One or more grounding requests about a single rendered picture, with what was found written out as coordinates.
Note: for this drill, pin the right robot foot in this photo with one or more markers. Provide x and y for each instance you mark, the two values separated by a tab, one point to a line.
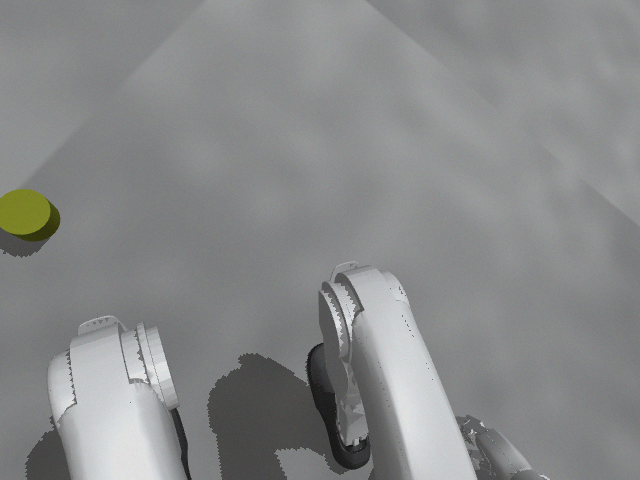
350	457

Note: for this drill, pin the right robot hand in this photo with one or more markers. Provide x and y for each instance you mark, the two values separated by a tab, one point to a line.
497	458

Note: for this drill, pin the left robot foot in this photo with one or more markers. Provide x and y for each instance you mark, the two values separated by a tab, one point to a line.
182	440

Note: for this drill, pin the tin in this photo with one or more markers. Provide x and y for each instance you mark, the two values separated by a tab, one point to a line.
28	215

